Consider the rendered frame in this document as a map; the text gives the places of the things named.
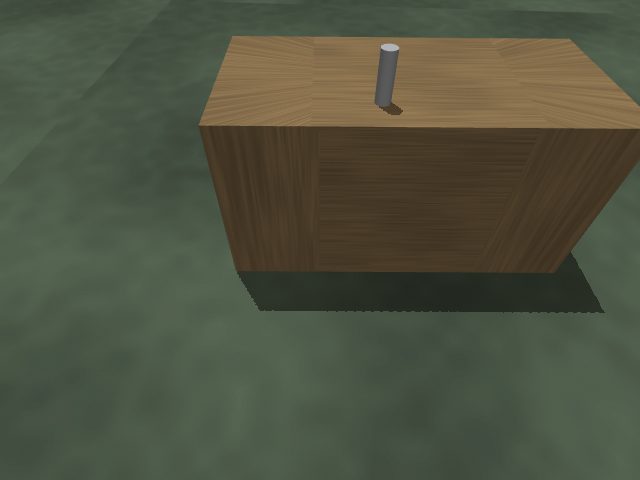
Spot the can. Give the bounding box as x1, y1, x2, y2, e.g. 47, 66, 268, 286
374, 44, 399, 107

